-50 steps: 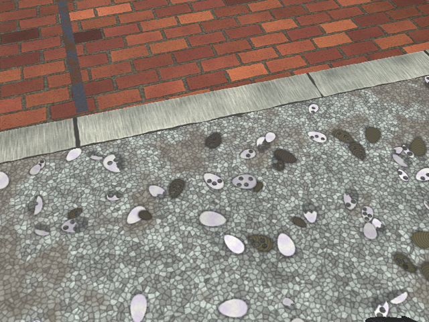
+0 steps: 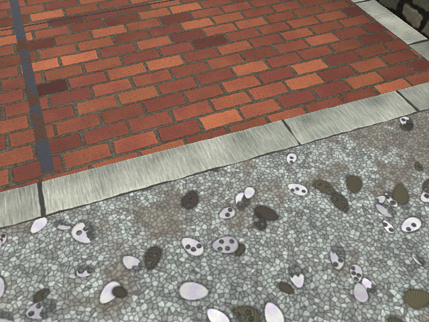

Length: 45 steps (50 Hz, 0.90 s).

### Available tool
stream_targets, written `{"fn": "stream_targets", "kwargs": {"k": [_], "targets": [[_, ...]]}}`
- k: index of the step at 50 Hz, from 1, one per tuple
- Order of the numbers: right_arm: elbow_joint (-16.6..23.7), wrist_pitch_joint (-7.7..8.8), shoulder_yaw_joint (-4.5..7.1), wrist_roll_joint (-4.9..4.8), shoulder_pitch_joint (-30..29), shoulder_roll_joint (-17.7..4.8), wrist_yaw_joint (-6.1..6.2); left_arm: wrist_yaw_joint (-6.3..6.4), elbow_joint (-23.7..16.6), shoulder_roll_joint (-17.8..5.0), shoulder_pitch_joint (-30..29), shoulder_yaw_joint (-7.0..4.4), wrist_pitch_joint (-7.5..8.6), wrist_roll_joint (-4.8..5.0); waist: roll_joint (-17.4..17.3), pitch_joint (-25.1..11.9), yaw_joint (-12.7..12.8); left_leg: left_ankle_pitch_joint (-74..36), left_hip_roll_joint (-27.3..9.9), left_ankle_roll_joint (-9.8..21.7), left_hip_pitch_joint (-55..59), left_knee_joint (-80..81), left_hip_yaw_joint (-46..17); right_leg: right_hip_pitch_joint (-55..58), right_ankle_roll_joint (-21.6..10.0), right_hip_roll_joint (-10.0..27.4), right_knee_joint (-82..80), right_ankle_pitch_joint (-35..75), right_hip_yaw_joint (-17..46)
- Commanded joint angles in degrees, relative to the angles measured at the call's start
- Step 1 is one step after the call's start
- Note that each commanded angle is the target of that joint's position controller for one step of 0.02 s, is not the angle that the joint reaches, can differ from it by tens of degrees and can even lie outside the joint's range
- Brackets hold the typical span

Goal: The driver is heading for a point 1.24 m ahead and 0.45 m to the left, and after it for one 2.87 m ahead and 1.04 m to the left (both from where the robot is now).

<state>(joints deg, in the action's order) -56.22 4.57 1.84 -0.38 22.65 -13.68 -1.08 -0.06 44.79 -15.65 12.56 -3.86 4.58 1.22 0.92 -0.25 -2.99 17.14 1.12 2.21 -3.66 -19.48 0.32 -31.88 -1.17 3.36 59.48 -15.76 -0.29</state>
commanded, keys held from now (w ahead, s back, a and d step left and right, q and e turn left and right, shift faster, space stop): w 0.30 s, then w+q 0.70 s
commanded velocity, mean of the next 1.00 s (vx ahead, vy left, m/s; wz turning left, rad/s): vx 0.48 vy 0.00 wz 0.28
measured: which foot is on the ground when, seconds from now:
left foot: down 0.00-0.24, up 0.26-0.78, down 0.80-1.00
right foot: up 0.00-0.22, down 0.24-0.82, up 0.84-1.00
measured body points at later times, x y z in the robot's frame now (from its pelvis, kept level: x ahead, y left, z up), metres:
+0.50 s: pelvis +0.25 -0.07 +0.00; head +0.27 -0.08 +0.45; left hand +0.29 +0.20 -0.12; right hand +0.39 -0.34 -0.12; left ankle +0.34 +0.11 -0.66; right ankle +0.25 -0.15 -0.74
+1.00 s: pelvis +0.54 +0.03 -0.01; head +0.57 +0.05 +0.44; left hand +0.58 +0.31 -0.13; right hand +0.67 -0.19 -0.14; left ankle +0.53 +0.10 -0.74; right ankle +0.61 -0.14 -0.66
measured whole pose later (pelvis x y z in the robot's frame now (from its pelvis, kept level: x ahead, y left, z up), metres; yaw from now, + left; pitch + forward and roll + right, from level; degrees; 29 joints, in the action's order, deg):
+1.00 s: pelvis +0.54 +0.03 -0.01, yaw +20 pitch +2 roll +1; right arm -48.7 6.4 2.4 3.2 19.3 -13.3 -2.5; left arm -1.3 46.3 -15.0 11.8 0.0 6.1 -5.2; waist 1.5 1.6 -1.6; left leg 11.2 7.0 6.5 -15.4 -24.8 -0.6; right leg -34.0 -0.8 6.0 65.5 -15.1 5.9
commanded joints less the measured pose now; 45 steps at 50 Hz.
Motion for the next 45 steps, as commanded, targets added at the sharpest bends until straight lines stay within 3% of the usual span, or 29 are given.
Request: {"fn": "stream_targets", "kwargs": {"k": [1,3,5,8,10,11,12,13,14,15,16,17,18,20,23,26,29,34,36,37,38,39,40,41,42,43,44,45], "targets": [[2.7,-0.22,1.32,0.03,0.0,-8.7,1.39,-0.84,-6.3,0.3,-9.4,0.78,0.87,-0.32,-5.2,4.9,-0.9,-18.8,-12.1,8.8,2.0,11.0,-9.2,-8.6,1.5,1.2,-12.6,7.7,-0.8],[2.7,-0.28,1.67,-0.11,0.7,-10.6,1.86,-1.26,-7.3,0.6,-12.7,1.21,1.0,0.0,-6.2,5.1,-1.6,-16.8,-11.5,8.3,-1.3,12.2,-6.9,-3.0,2.0,-0.4,-21.1,12.9,-1.9],[2.1,-0.16,1.98,-0.71,2.2,-11.3,1.89,-1.59,-8.1,-1.0,-14.7,1.02,0.89,0.34,-7.2,6.0,-1.7,-15.1,-13.4,8.3,-1.7,13.2,-7.2,0.0,1.6,-0.9,-24.7,15.7,-1.6],[1.7,-0.33,2.38,-1.2,1.9,-11.3,1.81,-1.92,-8.8,-3.5,-15.1,0.36,0.98,0.39,-7.0,6.5,0.2,-20.5,-16.0,7.0,2.7,11.0,-6.8,1.6,-1.0,-1.0,-28.3,15.0,-0.3],[2.1,-0.81,2.74,-0.92,0.8,-12.1,1.76,-1.7,-7.1,-6.2,-8.7,-1.04,0.96,-0.01,-7.4,1.5,4.7,-38.7,-14.9,5.2,4.5,1.2,-4.2,11.7,-3.5,-3.5,-29.0,12.3,-2.1],[2.4,-1.2,2.41,-0.49,0.8,-11.2,1.79,-1.3,-4.1,-8.2,0.6,-2.33,0.73,0.09,-6.7,-4.1,9.0,-43.7,-12.2,3.8,1.5,-9.8,-2.1,23.6,-5.1,-4.8,-29.0,11.2,-3.1],[3.8,-1.37,1.47,0.68,1.1,-9.1,1.84,-0.65,-2.0,-11.6,11.0,-3.41,0.37,-0.32,-0.9,-11.8,12.7,-30.2,-9.3,1.9,-10.3,-27.6,-0.3,40.4,-8.4,4.6,-28.1,6.9,7.8],[4.6,-0.27,-1.0,0.25,9.0,0.1,1.38,-1.17,-0.5,-16.4,14.1,-3.95,0.33,-0.9,16.8,-20.8,7.9,10.2,1.8,-1.1,-29.4,-48.5,-1.2,55.6,-17.8,18.5,-38.0,-10.4,38.0],[4.4,1.08,0.57,-1.3,4.9,-6.8,0.99,-1.33,-0.7,-10.4,12.7,-2.39,0.59,-0.47,11.8,-17.4,9.6,14.5,0.0,-0.1,-36.1,-55.7,-8.0,51.8,-16.5,18.1,-45.5,-19.2,45.3],[6.8,1.94,1.72,-2.62,-1.5,-10.6,0.78,-1.25,-1.2,-8.2,7.2,-1.51,0.94,-0.38,8.9,-7.6,8.5,9.4,-3.1,1.1,-40.2,-56.7,-6.6,43.8,-13.7,16.5,-46.1,-16.2,36.6],[7.2,2.19,1.61,-2.44,-4.2,-10.0,1.07,-1.23,-1.8,-7.1,2.8,-1.09,1.14,-0.74,3.8,-4.0,6.7,3.9,-6.0,1.4,-37.9,-54.5,-5.7,35.8,-12.4,14.7,-46.8,-8.0,28.7],[7.1,1.88,1.83,-1.52,-4.8,-9.2,1.3,-1.41,-1.9,-5.4,-0.1,-0.69,1.44,-1.26,2.3,-1.7,4.9,0.4,-7.9,1.1,-35.3,-51.3,-5.5,29.6,-11.5,12.4,-48.1,-1.3,22.4],[6.6,1.02,2.01,-1.29,-3.1,-8.4,1.34,-1.48,-1.6,-4.2,-1.7,-0.38,1.87,-1.88,3.9,-1.6,2.8,-1.8,-9.5,0.9,-31.4,-49.4,-6.3,25.6,-10.7,10.8,-49.5,2.2,17.7],[6.0,-0.74,1.89,-1.46,-1.6,-6.1,1.45,-1.56,-0.3,-3.6,-2.0,-0.39,2.68,-1.73,4.0,-0.6,1.6,-2.8,-9.8,0.2,-28.9,-47.3,-6.4,21.3,-10.9,9.8,-52.3,5.5,12.1],[7.9,-1.96,2.19,-1.17,-5.8,-5.9,1.72,-0.83,1.7,-5.6,-0.4,-0.96,3.18,-2.17,2.1,2.6,1.7,-8.6,-9.4,-1.1,-34.5,-42.3,-8.4,20.3,-11.4,10.4,-54.9,8.7,6.9],[9.2,-1.53,2.47,-0.77,-9.4,-6.0,1.17,-0.04,2.8,-6.3,0.6,-0.98,2.98,-2.2,1.4,3.3,2.5,-18.3,-8.0,-1.8,-37.3,-33.7,-8.6,22.9,-10.2,9.6,-55.1,12.6,1.3],[11.2,-1.07,1.87,-0.46,-15.3,-4.8,0.13,0.61,3.6,-7.3,1.8,-0.96,2.63,-1.87,0.6,4.6,4.8,-24.7,-7.4,-1.8,-35.5,-24.6,-4.1,24.1,-8.7,8.8,-55.7,14.7,-4.0],[16.5,-0.94,0.94,-0.67,-23.5,-3.6,-1.74,0.85,6.2,-8.5,7.3,-1.38,0.49,-1.07,-0.2,6.8,8.1,-19.6,-6.7,0.2,-40.4,-16.9,-0.4,36.6,-8.0,12.1,-51.1,21.3,-7.3],[18.3,-0.96,1.2,-0.81,-23.8,-4.3,-2.6,1.0,6.1,-9.6,6.9,-1.7,-0.59,-0.72,1.0,5.9,7.0,-13.5,-5.1,1.8,-38.6,-15.5,2.1,39.7,-7.0,13.1,-46.5,32.6,-8.7],[18.7,-1.07,1.67,-0.87,-22.5,-5.3,-2.84,1.23,5.7,-10.5,6.0,-1.94,-1.04,-0.66,2.4,4.1,5.8,-10.5,-3.2,2.8,-34.8,-15.6,4.2,40.3,-6.3,13.1,-42.7,43.6,-9.7],[18.6,-1.26,2.44,-0.9,-19.1,-6.7,-2.9,1.56,5.3,-11.4,5.4,-2.18,-1.52,-0.64,4.0,1.2,3.6,-7.6,-0.8,4.0,-29.3,-16.1,6.0,40.5,-5.6,12.9,-36.8,54.5,-10.5],[17.2,-1.38,3.83,-1.11,-12.0,-9.0,-2.72,1.87,4.9,-11.8,4.6,-2.24,-2.07,-0.7,4.3,-2.9,-0.5,-7.2,1.8,5.7,-19.7,-14.8,7.0,38.4,-4.4,11.7,-26.8,60.2,-11.7],[15.0,-1.61,5.91,-1.21,-2.1,-12.8,-1.85,2.16,4.1,-11.4,4.1,-1.89,-2.08,-0.69,2.3,-8.1,-5.6,-10.3,2.1,8.3,-3.4,-11.5,3.8,29.3,-2.2,9.4,-12.8,53.8,-12.5],[14.0,-2.08,7.74,-1.11,3.2,-19.7,-0.55,1.45,1.7,-5.0,8.7,0.16,-0.79,-2.44,-10.9,-14.9,-3.4,-9.1,-12.8,16.6,19.7,-11.5,-21.5,5.3,1.4,2.4,9.1,15.6,-12.0],[15.6,-1.48,6.96,-1.03,2.8,-19.0,-0.72,0.37,0.3,-3.4,8.2,1.31,1.93,-1.83,-12.4,-23.3,-2.0,-1.9,-21.6,24.6,29.5,-0.5,-49.4,-8.7,2.4,-7.0,21.5,-18.1,1.1],[15.4,-1.1,5.64,-0.27,2.6,-14.4,-0.79,-0.45,-1.3,-8.2,0.6,-0.08,3.67,0.61,-7.3,-18.4,-4.9,-2.2,-19.6,20.5,27.2,2.0,-42.6,-15.0,0.7,-3.2,22.9,-14.3,6.6],[8.3,1.94,3.39,5.4,9.6,-6.6,-0.26,-2.44,1.6,-4.5,3.9,2.04,3.86,-7.64,-1.9,-7.3,-5.3,8.1,-14.2,14.1,18.0,2.0,-31.1,-15.8,-1.4,-0.7,17.1,-5.3,10.1],[8.8,2.76,2.34,4.87,4.3,-4.4,-0.5,-2.02,0.5,-2.6,1.8,2.38,3.96,-8.91,-3.0,-0.4,-2.4,4.6,-11.7,14.1,9.8,3.0,-26.5,-16.6,-1.3,0.7,13.1,-3.9,8.3]]}}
